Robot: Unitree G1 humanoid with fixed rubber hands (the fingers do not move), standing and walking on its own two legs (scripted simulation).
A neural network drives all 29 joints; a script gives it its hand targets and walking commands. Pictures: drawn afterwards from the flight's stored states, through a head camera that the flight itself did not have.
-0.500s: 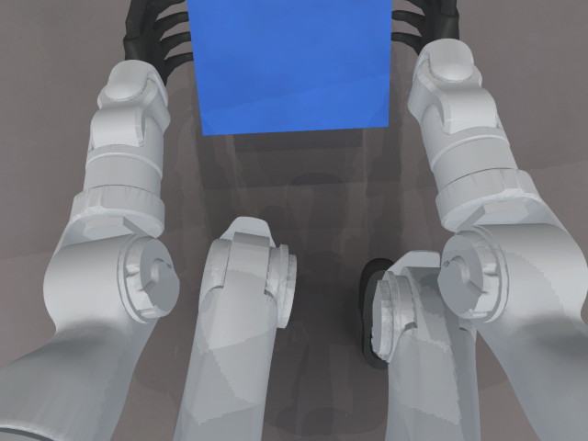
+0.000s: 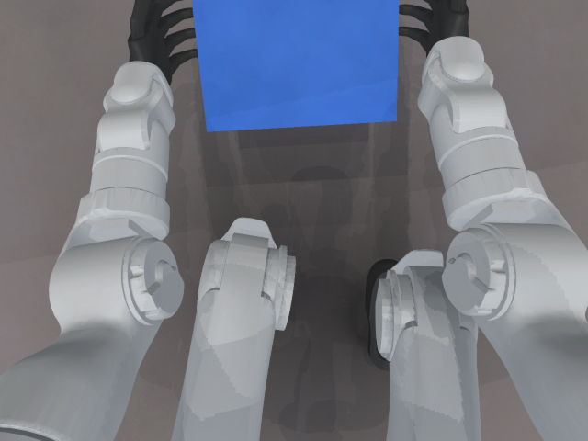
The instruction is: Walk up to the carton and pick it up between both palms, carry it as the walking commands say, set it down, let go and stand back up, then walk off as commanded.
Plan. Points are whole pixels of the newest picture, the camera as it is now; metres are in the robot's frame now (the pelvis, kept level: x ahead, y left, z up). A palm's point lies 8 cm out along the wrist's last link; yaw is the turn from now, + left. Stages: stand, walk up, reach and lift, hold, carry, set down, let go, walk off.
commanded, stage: set down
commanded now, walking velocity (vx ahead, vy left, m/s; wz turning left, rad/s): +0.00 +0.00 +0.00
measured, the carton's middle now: (297, 37) +0.55 +0.11 -0.28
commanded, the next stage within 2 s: none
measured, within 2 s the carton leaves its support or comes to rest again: neither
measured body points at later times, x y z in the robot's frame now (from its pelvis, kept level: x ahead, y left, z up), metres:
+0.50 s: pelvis +0.01 +0.00 +0.00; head +0.37 +0.04 +0.26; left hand +0.49 +0.26 -0.19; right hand +0.56 -0.06 -0.19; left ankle +0.10 +0.14 -0.35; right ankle +0.09 -0.13 -0.35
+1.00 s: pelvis -0.02 +0.00 -0.01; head +0.34 +0.04 +0.25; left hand +0.45 +0.29 -0.20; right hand +0.53 -0.08 -0.20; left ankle +0.10 +0.14 -0.35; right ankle +0.09 -0.12 -0.35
